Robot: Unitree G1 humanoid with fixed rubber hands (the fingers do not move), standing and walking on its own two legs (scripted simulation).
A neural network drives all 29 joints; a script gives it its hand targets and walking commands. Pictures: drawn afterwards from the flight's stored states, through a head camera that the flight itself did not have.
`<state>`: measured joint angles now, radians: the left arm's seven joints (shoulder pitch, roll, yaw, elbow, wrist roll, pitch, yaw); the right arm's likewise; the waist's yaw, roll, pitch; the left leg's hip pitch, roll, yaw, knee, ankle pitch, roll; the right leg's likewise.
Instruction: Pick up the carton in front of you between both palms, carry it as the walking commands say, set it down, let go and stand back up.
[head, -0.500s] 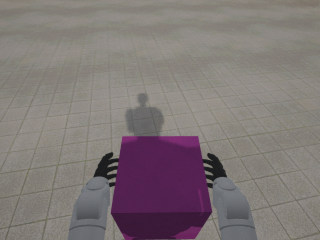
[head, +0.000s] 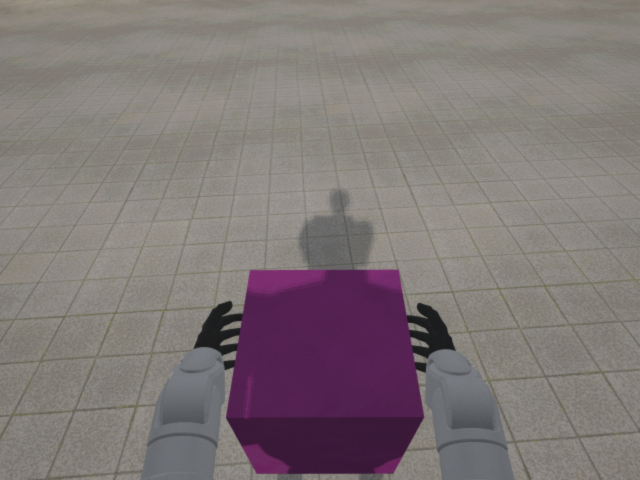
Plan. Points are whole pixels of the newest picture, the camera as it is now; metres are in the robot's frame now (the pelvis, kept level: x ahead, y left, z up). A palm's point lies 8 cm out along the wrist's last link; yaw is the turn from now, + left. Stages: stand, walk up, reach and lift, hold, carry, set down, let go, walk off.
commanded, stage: set down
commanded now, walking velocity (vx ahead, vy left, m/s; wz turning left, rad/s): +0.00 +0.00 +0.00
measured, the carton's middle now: (324, 376) +0.30 +0.00 -0.05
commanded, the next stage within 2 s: none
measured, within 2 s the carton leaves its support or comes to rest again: neither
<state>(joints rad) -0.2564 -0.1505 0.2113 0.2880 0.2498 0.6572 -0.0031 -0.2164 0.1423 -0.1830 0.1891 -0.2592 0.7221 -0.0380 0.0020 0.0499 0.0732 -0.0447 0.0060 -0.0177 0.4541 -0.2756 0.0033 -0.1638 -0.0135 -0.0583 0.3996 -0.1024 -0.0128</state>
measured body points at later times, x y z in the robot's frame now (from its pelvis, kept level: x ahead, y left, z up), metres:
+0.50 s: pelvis -0.03 -0.02 -0.06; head +0.14 -0.03 +0.35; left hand +0.35 +0.17 -0.12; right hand +0.37 -0.13 -0.13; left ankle -0.01 +0.13 -0.74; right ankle +0.08 -0.11 -0.74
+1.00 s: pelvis -0.03 +0.01 -0.19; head +0.21 +0.00 +0.19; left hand +0.41 +0.16 -0.28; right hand +0.43 -0.15 -0.28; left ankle -0.01 +0.13 -0.74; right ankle +0.08 -0.11 -0.74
